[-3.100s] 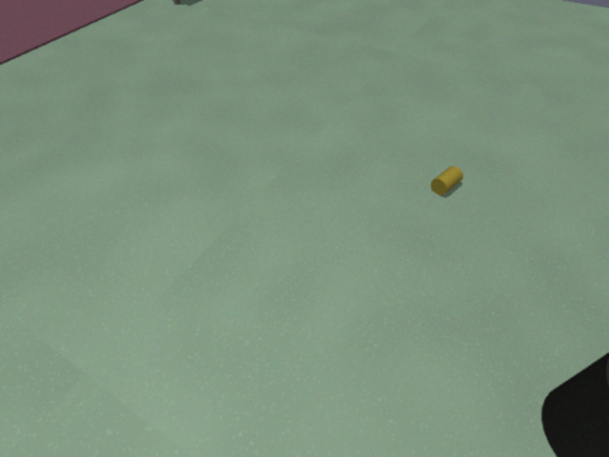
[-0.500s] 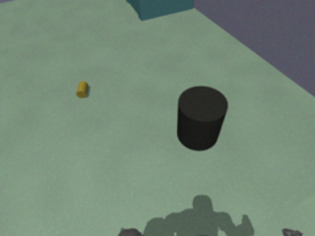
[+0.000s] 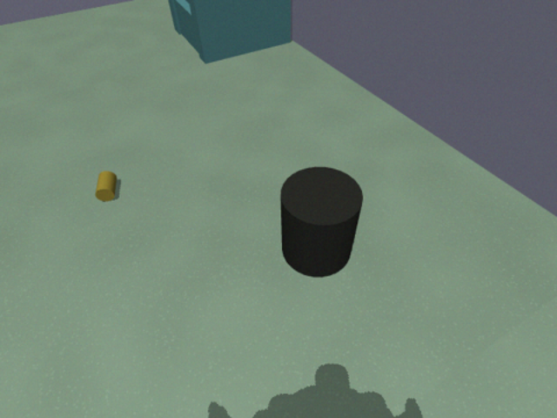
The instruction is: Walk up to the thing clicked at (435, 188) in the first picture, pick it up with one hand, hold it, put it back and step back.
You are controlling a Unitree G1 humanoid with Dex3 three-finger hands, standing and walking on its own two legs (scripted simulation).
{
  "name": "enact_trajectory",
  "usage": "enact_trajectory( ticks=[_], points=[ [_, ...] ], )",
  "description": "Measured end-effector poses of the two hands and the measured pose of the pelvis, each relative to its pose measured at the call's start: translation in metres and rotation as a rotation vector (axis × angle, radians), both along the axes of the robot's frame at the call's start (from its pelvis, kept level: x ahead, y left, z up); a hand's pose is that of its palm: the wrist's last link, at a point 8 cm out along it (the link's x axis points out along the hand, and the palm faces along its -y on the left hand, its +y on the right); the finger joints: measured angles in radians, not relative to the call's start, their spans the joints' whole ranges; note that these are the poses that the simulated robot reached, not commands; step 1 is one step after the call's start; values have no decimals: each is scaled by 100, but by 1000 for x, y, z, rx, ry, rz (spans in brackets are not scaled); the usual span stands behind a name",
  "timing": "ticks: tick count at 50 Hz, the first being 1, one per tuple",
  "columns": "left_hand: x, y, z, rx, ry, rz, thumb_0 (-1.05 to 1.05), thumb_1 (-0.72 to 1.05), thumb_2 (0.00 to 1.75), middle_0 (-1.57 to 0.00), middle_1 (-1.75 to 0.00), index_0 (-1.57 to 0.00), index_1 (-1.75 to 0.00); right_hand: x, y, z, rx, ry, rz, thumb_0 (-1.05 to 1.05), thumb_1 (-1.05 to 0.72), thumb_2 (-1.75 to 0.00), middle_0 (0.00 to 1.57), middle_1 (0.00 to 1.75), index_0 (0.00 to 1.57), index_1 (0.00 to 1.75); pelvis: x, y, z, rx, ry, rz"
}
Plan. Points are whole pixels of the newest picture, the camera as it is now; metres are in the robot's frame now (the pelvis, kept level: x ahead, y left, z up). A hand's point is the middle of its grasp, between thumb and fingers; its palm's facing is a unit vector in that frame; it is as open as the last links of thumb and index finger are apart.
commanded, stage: walk up
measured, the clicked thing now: (106, 186) +1.33 +0.87 -0.72
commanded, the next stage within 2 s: stand in 0.66 s
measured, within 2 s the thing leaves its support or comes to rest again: neither
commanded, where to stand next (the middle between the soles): +0.09 +0.04 m, yaw +1 degrees
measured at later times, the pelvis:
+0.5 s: pelvis +0.02 +0.01 +0.02, yaw -3 degrees
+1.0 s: pelvis +0.02 +0.02 +0.02, yaw +0 degrees
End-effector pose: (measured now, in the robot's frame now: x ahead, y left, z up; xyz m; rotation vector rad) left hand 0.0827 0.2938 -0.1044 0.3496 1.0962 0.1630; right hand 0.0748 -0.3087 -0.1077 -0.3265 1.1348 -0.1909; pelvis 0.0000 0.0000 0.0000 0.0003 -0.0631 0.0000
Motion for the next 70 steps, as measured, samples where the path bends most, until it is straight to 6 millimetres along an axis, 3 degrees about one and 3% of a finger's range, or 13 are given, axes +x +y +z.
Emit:
enact_trajectory(
  ticks=[11, 28, 44, 60, 70],
  points=[
    [9, 11, 5, 12, 67, 9, 1, 90, 90, -20, -30, -21, -30, -13, 11, -1, 21, 82, -40, 1, -90, -89, 20, 30, 20, 30, 9, 7, 10, 5, 14, -23],
    [35, 11, 9, 2, 67, -4, 1, 90, 90, -20, -30, -21, -30, 17, 21, 6, 34, 37, -73, 1, -90, -89, 20, 30, 20, 30, 17, 14, 17, 6, 7, -45],
    [31, 12, 9, -16, 94, 21, 1, 90, 90, -20, -30, -21, -30, 15, 22, 13, 17, 79, -69, 1, -90, -89, 20, 30, 20, 30, 22, 15, 23, 3, 13, -14],
    [3, 20, 10, -7, 134, 66, 1, 90, 90, -20, -30, -21, -30, 19, 27, 11, 26, 89, -38, 1, -90, -89, 20, 30, 20, 30, 22, 16, 24, 0, 19, 10],
    [-2, 20, 9, -13, 132, 82, 1, 90, 90, -20, -30, -21, -30, 22, 28, 12, 21, 87, -24, 1, -90, -89, 20, 30, 20, 30, 22, 16, 24, 0, 16, 19]
  ],
)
